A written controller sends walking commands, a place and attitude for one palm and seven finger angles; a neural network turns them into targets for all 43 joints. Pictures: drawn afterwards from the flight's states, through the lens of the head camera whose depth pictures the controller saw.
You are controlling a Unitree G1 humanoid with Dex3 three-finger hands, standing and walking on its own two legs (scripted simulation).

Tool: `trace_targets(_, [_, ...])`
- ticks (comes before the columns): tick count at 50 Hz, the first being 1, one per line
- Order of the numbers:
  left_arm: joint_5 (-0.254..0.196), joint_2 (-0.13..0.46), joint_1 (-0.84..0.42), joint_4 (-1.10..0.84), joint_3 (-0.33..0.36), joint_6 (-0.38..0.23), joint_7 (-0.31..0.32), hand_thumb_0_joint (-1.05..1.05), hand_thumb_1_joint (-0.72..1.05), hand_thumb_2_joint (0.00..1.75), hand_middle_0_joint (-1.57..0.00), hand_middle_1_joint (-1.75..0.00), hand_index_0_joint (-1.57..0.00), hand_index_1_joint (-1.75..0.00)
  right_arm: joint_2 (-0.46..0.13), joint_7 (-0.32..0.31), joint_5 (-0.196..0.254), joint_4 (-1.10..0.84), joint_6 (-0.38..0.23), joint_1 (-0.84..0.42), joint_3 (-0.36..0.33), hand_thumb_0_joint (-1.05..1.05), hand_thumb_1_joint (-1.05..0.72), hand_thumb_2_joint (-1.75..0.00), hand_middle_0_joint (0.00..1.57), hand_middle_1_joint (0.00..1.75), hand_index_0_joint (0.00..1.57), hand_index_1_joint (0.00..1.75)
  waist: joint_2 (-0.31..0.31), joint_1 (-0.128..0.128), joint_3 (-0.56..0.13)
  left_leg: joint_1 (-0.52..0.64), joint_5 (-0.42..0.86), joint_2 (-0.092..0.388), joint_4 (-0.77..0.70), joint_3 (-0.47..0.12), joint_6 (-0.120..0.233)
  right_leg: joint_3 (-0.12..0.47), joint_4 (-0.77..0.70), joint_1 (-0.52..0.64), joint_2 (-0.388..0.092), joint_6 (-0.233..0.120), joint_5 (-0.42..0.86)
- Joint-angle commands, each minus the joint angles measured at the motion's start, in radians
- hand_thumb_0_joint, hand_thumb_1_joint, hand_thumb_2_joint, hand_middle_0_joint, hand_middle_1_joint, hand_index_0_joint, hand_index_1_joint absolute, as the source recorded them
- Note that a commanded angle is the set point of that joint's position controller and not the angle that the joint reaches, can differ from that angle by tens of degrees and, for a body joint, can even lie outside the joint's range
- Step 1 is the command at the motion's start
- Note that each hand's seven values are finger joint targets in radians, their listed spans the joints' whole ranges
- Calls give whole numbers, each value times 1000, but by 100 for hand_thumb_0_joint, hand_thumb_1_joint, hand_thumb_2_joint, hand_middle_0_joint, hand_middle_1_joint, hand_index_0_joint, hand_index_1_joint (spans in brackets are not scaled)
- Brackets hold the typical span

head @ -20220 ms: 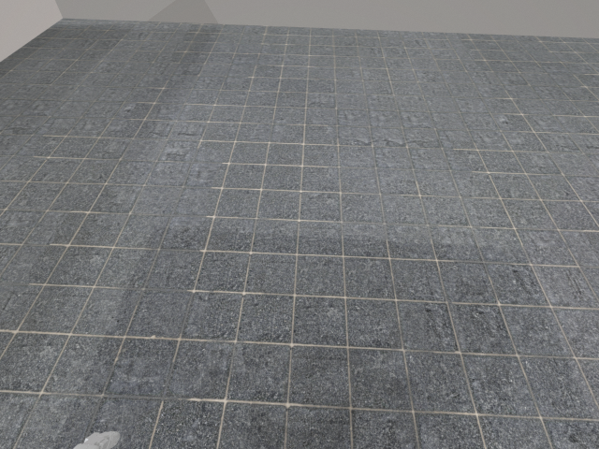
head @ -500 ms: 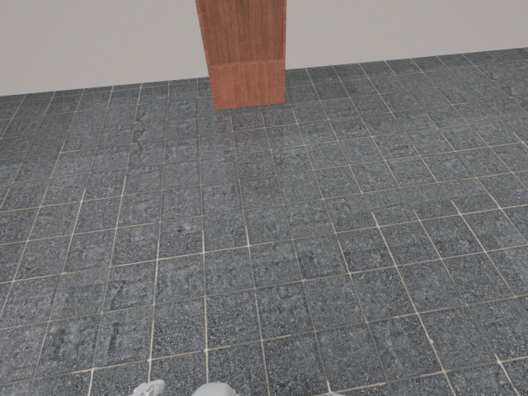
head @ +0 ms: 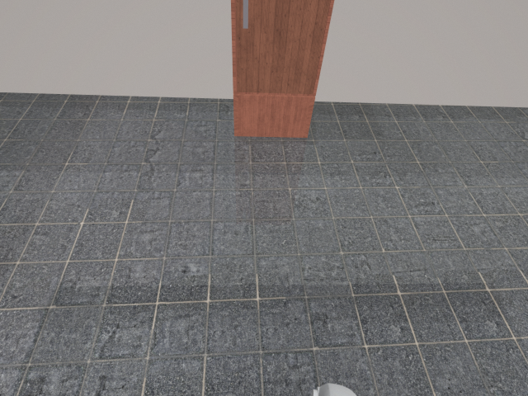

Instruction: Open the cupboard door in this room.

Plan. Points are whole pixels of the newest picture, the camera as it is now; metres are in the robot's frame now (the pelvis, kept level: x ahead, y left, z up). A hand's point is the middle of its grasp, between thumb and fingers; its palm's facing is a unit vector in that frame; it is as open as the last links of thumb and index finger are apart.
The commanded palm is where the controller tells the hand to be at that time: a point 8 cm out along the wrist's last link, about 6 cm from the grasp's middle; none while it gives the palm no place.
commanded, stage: turn or walk to find it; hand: left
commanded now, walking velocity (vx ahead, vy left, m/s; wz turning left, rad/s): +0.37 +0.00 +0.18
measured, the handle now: (245, 6) +1.57 +0.19 -0.04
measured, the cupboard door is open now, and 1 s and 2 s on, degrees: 0 0 0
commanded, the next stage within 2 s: stand and wait in 0.54 s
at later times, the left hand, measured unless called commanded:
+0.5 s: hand (213, 316) +0.29 +0.12 -0.16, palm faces +0.11 -0.96 -0.25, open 7.1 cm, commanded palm none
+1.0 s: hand (207, 295) +0.34 +0.14 -0.19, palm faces +0.18 -0.97 -0.16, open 7.4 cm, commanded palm none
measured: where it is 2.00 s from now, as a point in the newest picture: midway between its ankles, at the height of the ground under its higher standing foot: (273, 344)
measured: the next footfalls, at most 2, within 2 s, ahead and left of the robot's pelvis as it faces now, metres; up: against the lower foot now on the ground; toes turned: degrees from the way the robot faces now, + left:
right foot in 0.30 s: +0.30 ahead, -0.17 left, +0.00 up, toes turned -8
left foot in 0.78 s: +0.46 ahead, +0.08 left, +0.00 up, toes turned +15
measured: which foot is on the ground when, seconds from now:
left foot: down 0.00-0.32, up 0.34-0.76, down 0.78-1.00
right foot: up 0.00-0.28, down 0.30-0.78, up 0.80-1.00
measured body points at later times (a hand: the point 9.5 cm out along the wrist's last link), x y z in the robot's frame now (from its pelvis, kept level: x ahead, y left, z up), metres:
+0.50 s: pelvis +0.23 -0.08 -0.01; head +0.26 -0.10 +0.44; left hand +0.28 +0.17 -0.14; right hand +0.23 -0.31 -0.18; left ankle +0.20 +0.08 -0.65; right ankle +0.26 -0.16 -0.74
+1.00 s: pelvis +0.37 -0.02 -0.01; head +0.39 -0.01 +0.44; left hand +0.33 +0.19 -0.17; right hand +0.51 -0.22 -0.15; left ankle +0.43 +0.07 -0.74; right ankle +0.37 -0.17 -0.70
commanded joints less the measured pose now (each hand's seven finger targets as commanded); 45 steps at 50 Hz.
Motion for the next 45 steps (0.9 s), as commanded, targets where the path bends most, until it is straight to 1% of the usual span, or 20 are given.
trace_targets(1, [2, 33, -31, -83, 14, -2, -8, 0, 90, 90, -20, -30, -20, -30, -96, -10, 6, 13, -14, 132, -8, 0, -90, -90, 20, 30, 20, 30, 115, -10, 36, 93, 163, 263, -250, -204, 83, 28, -21, -171, -37, 27, 98])
trace_targets(9, [-8, 34, -242, -171, 5, -16, -17, 0, 90, 90, -20, -30, -20, -30, -116, -11, -5, 59, -6, 205, -17, 0, -90, -90, 20, 30, 20, 30, 142, -56, 83, 147, 302, 259, -190, -168, 96, -37, -439, -75, -3, 11, 94])
trace_targets(11, [-7, 42, -219, -168, 9, -23, -17, 0, 90, 90, -20, -30, -20, -30, -128, -12, -8, 64, -1, 194, -22, 0, -90, -90, 20, 30, 20, 30, 143, -40, 65, 128, 341, 260, -138, -162, 82, -56, -500, 36, 21, -8, 85])
trace_targets(13, [-3, 76, -39, -114, 20, -37, -14, 0, 90, 90, -20, -30, -20, -30, -141, -11, -4, 67, 5, 175, -23, 0, -90, -90, 20, 30, 20, 30, 90, 48, -20, 95, 478, 216, 78, -127, 45, -95, -597, 293, 73, -27, 109])
trace_targets(14, [3, 132, 131, -60, 33, -50, -8, 0, 90, 90, -20, -30, -20, -30, -132, -5, 1, 65, 4, 173, -23, 0, -90, -90, 20, 30, 20, 30, -3, 119, -108, -23, 421, 155, 307, -100, 14, -60, -638, 540, 50, -45, 138])
trace_targets(15, [13, 254, 290, -15, 66, -60, 8, 0, 90, 90, -20, -30, -20, -30, -57, 4, 15, 42, 1, 195, -9, 0, -90, -90, 20, 30, 20, 30, -285, 164, -226, -284, -52, 30, 648, -53, -24, 293, -709, 774, -241, -107, 165])
trace_targets(16, [-10, 301, 286, -10, 66, -55, 12, 0, 90, 90, -20, -30, -20, -30, -58, 2, 18, 14, 14, 194, -2, 0, -90, -90, 20, 30, 20, 30, -273, 120, -227, -409, -344, -22, 880, -155, -29, 537, -845, 733, -379, -184, 121])
trace_targets(18, [-13, 207, 84, -64, 49, -55, 14, 0, 90, 90, -20, -30, -20, -30, -49, 9, 9, 4, 23, 89, -13, 0, -90, -90, 20, 30, 20, 30, -128, 73, -65, -482, -165, 74, 988, -229, -21, 459, -928, 491, -330, -164, -197])
trace_targets(19, [-13, 154, 8, -77, 36, -56, 19, 0, 90, 90, -20, -30, -20, -30, -40, 12, 3, 11, 28, 81, -14, 0, -90, -90, 20, 30, 20, 30, -61, 34, -18, -461, -83, 114, 950, -230, -24, 336, -930, 397, -297, -139, -177])
trace_targets(21, [-8, 84, -22, -77, 15, -68, 19, 0, 90, 90, -20, -30, -20, -30, -15, 17, -7, 32, 45, 113, -5, 0, -90, -90, 20, 30, 20, 30, -89, -11, -12, -404, -6, 121, 875, -205, -49, 153, -936, 320, -212, -104, -12])
trace_targets(23, [-4, 72, 10, -56, 11, -75, 21, 0, 90, 90, -20, -30, -20, -30, -16, 21, -9, 36, 56, 123, -4, 0, -90, -90, 20, 30, 20, 30, -111, -23, -20, -411, 13, 123, 815, -182, -69, 74, -936, 329, -191, -107, 98])
trace_targets(28, [-4, 71, 52, -32, 2, -86, 24, 0, 90, 90, -20, -30, -20, -30, -12, 36, -8, -18, 64, 1, 1, 0, -90, -90, 20, 30, 20, 30, -101, -26, 43, -447, 73, 130, 593, -134, -90, -36, -950, 356, -165, -123, 283])
trace_targets(33, [-8, 95, 135, 9, -13, -73, 31, 0, 90, 90, -20, -30, -20, -30, -9, 37, -4, -51, 50, -143, 29, 0, -90, -90, 20, 30, 20, 30, -100, 25, 38, -342, 70, 69, 295, -57, -78, -68, -860, 482, -150, -126, 633])
trace_targets(36, [-10, 117, 122, 21, -7, -60, 41, 0, 90, 90, -20, -30, -20, -30, -36, 23, -3, -37, 38, -91, 31, 0, -90, -90, 20, 30, 20, 30, -109, -12, -14, -169, 102, 34, 149, -46, -58, -79, -736, 508, -148, -104, 721])
trace_targets(37, [-14, 114, 121, 25, -10, -53, 44, 0, 90, 90, -20, -30, -20, -30, -65, 19, -7, -9, 33, -14, 26, 0, -90, -90, 20, 30, 20, 30, -74, -46, -63, -18, 244, 30, 62, -46, -53, -99, -617, 469, -118, -73, 682])
trace_targets(38, [-20, 91, 141, 21, -19, -48, 43, 0, 90, 90, -20, -30, -20, -30, -130, 9, -11, 16, 26, 80, 14, 0, -90, -90, 20, 30, 20, 30, 32, -74, -155, 209, 562, 123, 73, -120, -23, -126, -461, 341, -57, -29, 472])
trace_targets(39, [-29, 47, 186, 23, -28, -44, 45, 0, 90, 90, -20, -30, -20, -30, -214, 2, -7, 35, 28, 162, -3, 0, -90, -90, 20, 30, 20, 30, 247, -87, -245, 396, 954, 323, 106, -321, 67, -137, -256, 172, 49, 2, -81])
trace_targets(40, [-26, 37, 196, 11, -32, -35, 51, 0, 90, 90, -20, -30, -20, -30, -233, -9, 8, 40, 37, 153, 2, 0, -90, -90, 20, 30, 20, 30, 274, -76, -254, 341, 1034, 414, 58, -360, 149, -54, -106, 152, 71, 6, -428])
trace_targets(41, [-30, 28, 176, 18, -35, -22, 58, 0, 90, 90, -20, -30, -20, -30, -221, -21, 10, 30, 35, 88, 7, 0, -90, -90, 20, 30, 20, 30, 273, -56, -254, 281, 895, 417, 20, -373, 164, 19, -65, 124, 47, 8, -414])
trace_targets(45, [-17, -4, 129, 39, -30, 2, 41, 0, 90, 90, -20, -30, -20, -30, -116, -17, 5, -2, 41, -76, 26, 0, -90, -90, 20, 30, 20, 30, 143, -1, -56, -65, 351, 280, -119, -239, 93, 26, -178, 202, 6, 12, -230])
